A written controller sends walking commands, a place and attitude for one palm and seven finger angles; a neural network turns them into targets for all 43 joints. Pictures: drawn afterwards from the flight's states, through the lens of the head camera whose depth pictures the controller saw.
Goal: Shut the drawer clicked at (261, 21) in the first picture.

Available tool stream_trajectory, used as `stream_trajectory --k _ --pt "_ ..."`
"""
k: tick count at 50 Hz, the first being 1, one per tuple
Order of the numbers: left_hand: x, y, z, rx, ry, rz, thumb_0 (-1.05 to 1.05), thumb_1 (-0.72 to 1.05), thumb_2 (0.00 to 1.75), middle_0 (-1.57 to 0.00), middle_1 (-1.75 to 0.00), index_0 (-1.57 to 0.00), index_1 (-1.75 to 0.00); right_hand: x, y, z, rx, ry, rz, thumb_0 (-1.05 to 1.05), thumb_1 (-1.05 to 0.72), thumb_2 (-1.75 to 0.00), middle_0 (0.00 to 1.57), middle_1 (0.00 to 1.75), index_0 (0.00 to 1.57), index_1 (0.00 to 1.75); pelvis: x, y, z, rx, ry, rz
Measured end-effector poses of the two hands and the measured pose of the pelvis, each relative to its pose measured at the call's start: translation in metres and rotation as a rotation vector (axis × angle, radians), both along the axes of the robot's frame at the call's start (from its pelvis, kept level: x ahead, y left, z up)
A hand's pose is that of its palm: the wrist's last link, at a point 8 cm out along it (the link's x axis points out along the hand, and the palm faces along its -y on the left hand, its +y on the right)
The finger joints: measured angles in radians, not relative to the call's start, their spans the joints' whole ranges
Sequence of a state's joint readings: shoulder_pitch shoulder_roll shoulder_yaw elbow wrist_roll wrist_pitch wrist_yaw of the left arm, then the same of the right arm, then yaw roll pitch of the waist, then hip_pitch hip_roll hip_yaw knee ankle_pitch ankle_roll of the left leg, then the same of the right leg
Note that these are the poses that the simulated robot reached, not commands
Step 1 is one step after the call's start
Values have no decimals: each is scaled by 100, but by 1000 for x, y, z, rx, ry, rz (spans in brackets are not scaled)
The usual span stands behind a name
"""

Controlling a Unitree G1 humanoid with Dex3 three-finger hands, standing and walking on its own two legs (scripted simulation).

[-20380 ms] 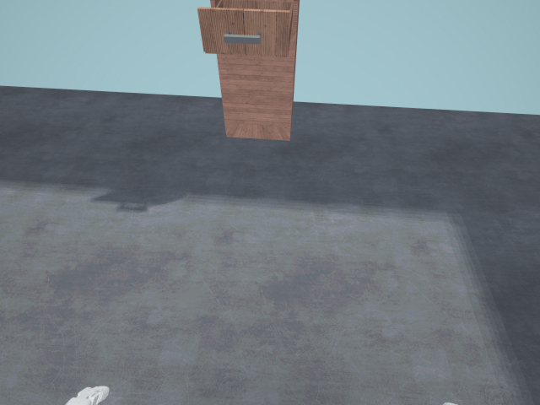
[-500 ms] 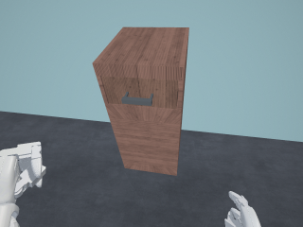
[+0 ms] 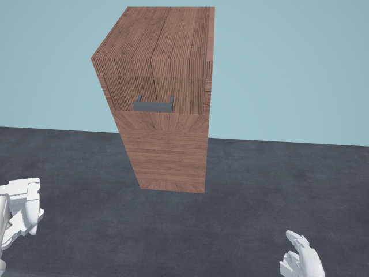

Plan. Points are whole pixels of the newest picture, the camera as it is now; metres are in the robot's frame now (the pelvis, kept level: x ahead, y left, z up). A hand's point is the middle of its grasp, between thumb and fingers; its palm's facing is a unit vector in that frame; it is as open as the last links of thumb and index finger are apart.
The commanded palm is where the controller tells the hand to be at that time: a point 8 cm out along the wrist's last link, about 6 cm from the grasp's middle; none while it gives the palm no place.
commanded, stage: step back with the hand held close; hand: left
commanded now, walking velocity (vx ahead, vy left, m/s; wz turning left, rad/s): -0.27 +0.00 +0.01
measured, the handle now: (154, 102) +0.67 +0.15 -0.04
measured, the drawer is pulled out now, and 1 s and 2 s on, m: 0.00 0.00 0.00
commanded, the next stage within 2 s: stop stepping back and stand still in 1.14 s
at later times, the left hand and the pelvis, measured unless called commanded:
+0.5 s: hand out of the picture +0.11 +0.25 +0.16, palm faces +0.38 -0.79 -0.48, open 3.2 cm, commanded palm +0.05 +0.29 +0.17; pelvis -0.07 +0.01 -0.02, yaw +2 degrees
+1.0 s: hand out of the picture +0.05 +0.23 +0.17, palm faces +0.27 -0.85 -0.46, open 3.2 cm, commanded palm -0.01 +0.28 +0.17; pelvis -0.14 +0.00 -0.02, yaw +0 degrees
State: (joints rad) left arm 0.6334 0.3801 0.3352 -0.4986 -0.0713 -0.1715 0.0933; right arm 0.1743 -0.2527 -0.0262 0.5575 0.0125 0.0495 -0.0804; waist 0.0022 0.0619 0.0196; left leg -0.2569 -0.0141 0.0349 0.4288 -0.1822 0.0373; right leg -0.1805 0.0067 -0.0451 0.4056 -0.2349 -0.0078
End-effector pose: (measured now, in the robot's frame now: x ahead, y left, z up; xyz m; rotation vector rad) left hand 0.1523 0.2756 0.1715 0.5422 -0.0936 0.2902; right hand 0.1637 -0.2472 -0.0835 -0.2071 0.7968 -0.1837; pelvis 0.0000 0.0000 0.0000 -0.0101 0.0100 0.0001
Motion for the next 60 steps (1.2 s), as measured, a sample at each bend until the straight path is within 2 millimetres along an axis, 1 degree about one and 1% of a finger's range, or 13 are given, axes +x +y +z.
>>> stream_trajectory --k 11,17,23,27,30,34,38,43,46,49,54,57,60 --pt "-30 14 3 27 -59 -17 1 89 90 -140 -159 -140 -160 -28 22 4 -5 -30 12 1 -90 -90 20 30 20 30 -33 13 -4 -7 2 1" --pt "-53 16 5 79 -94 -9 1 89 90 -140 -159 -140 -160 -41 29 2 -6 -65 46 1 -90 -90 20 30 21 30 -52 13 -10 -6 1 23" --pt "-78 12 6 77 -134 12 1 89 90 -140 -159 -140 -160 -56 25 -5 -11 -60 70 1 -90 -90 21 30 21 30 -67 8 -15 -17 -4 31" --pt "-87 11 5 31 -194 0 1 89 90 -141 -159 -140 -160 -71 20 -7 -41 -32 65 1 -90 -90 21 30 21 30 -75 11 -17 -28 -10 39" --pt "-89 15 4 20 -231 -22 1 89 90 -141 -159 -140 -160 -83 19 -6 -68 -23 41 1 -90 -90 21 30 21 30 -82 15 -20 -37 -20 39" --pt "-92 25 7 73 -227 -33 1 89 90 -141 -159 -141 -160 -96 22 0 -76 -39 23 1 -90 -90 20 30 21 30 -92 17 -17 -56 -15 48" --pt "-104 30 13 87 -215 -18 1 89 90 -141 -159 -140 -160 -106 28 5 -52 -45 46 1 -90 -90 20 30 21 30 -101 13 -12 -67 31 53" --pt "-120 12 6 65 -196 -68 1 89 90 -141 -159 -140 -160 -112 31 -2 -29 -47 94 1 -90 -90 21 30 21 30 -121 6 -17 -35 76 -5" --pt "-124 1 5 26 -208 -116 1 89 90 -141 -159 -140 -160 -122 29 -6 -24 -36 80 1 -90 -90 21 30 21 30 -133 5 -16 -56 43 -1" --pt "-130 -3 9 28 -232 -156 1 89 90 -141 -159 -141 -160 -134 26 -4 -26 -50 53 1 -90 -90 21 30 21 30 -141 4 -17 -55 17 4" --pt "-148 4 15 60 -239 -149 1 89 90 -141 -159 -140 -160 -154 17 1 -36 -72 18 1 -90 -90 21 30 21 30 -152 4 -18 -57 5 18" --pt "-158 11 15 54 -248 -117 1 89 90 -141 -159 -141 -160 -167 13 1 -58 -54 2 1 -90 -90 21 30 21 30 -151 9 -17 -48 -2 6" --pt "-160 21 10 28 -270 -90 1 89 90 -141 -159 -141 -160 -177 12 -1 -90 -27 -12 1 -90 -90 20 30 21 30 -152 17 -18 -48 -4 4"
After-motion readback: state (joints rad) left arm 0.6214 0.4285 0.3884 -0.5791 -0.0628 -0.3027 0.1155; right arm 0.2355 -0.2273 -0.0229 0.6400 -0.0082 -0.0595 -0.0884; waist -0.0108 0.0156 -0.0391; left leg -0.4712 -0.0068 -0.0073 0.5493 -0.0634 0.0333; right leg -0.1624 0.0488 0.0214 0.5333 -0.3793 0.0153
